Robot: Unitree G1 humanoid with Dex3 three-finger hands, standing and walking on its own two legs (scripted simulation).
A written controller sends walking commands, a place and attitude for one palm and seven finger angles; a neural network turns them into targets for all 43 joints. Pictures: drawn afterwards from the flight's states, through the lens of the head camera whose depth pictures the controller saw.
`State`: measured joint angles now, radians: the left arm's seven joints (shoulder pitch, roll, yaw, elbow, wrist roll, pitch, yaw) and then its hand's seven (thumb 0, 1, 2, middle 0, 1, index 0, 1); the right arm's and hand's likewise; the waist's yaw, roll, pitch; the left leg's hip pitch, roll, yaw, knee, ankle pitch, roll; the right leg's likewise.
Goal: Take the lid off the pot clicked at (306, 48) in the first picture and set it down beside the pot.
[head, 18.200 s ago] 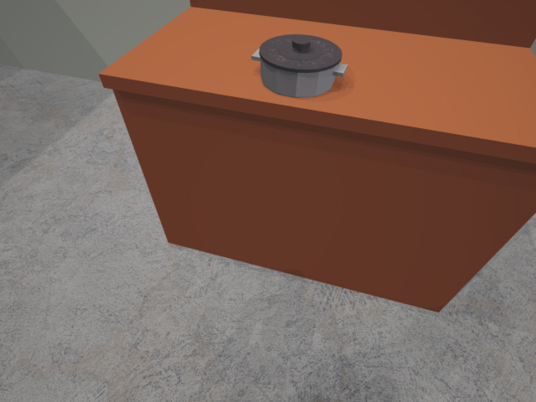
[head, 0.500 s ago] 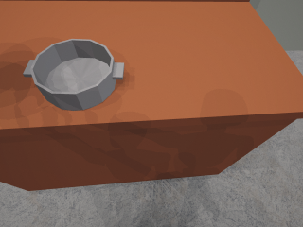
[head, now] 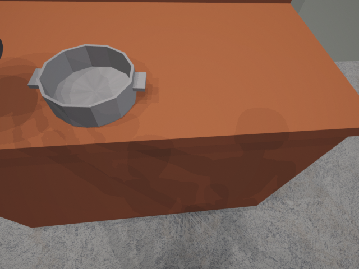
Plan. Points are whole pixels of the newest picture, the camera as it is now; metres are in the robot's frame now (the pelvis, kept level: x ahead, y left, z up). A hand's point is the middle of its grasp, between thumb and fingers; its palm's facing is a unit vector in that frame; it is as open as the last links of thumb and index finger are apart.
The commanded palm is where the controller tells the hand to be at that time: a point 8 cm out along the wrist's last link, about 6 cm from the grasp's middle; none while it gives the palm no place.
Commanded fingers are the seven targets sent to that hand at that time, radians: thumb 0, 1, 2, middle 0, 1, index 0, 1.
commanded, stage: lower the lid onto the table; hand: left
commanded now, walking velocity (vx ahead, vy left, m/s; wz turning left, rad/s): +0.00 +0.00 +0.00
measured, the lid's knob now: out of the picture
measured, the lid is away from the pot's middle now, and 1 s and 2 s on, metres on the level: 0.23 0.23 0.24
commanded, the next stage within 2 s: open the fingers wide in 1.44 s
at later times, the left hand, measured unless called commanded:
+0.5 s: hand out of the picture +0.47 +0.35 +0.19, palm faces -0.34 -0.27 -0.90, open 3.4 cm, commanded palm +0.51 +0.36 +0.26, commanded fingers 0.00 0.74 0.95 -0.66 -1.07 -1.15 -1.20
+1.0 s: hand out of the picture +0.48 +0.36 +0.16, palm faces -0.38 -0.29 -0.88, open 3.4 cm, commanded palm +0.52 +0.37 +0.23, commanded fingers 0.00 0.74 0.95 -0.66 -1.07 -1.15 -1.20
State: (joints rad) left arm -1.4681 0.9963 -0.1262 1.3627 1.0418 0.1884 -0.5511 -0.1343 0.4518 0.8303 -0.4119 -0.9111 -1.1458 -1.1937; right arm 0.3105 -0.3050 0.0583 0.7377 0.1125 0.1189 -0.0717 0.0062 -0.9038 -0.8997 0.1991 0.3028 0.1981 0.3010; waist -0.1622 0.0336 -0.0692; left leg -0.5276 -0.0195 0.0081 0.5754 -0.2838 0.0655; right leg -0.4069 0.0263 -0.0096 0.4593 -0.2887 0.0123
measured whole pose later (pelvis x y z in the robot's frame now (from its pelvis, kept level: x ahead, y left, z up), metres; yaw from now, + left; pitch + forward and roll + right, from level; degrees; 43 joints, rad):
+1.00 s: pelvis +0.00 +0.01 -0.01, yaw -1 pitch +17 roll -4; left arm -1.40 0.97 -0.11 1.38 1.03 0.09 -0.51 -0.13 0.46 0.83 -0.41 -0.91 -1.14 -1.19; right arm 0.38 -0.30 0.05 0.76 0.10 0.10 -0.09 0.01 -0.90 -0.90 0.20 0.30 0.20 0.30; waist -0.19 0.03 -0.09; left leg -0.65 -0.01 0.01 0.69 -0.33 0.07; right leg -0.52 0.04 -0.01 0.54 -0.32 0.02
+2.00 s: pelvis -0.03 +0.02 -0.02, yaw +0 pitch +16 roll -5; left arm -1.19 0.93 -0.07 1.19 1.01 -0.10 -0.46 -0.05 0.36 0.80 -0.46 -0.92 -0.86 -1.06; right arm 0.32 -0.28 0.04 0.70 0.10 0.19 -0.09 0.01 -0.90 -0.90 0.20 0.30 0.20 0.30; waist -0.13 0.03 -0.10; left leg -0.72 -0.02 -0.01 0.78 -0.33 0.09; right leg -0.57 0.03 -0.03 0.63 -0.33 0.03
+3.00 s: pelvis -0.02 +0.02 -0.02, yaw +0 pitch +15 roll -5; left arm -1.22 0.94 -0.07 1.16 1.01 -0.09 -0.49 0.00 -0.10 0.83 -0.45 -0.69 -0.45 -0.69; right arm 0.32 -0.28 0.04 0.68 0.11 0.21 -0.08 0.01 -0.90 -0.90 0.20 0.30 0.20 0.30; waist -0.13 0.04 -0.10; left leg -0.70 -0.02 -0.01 0.77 -0.34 0.09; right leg -0.56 0.03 -0.02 0.62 -0.33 0.03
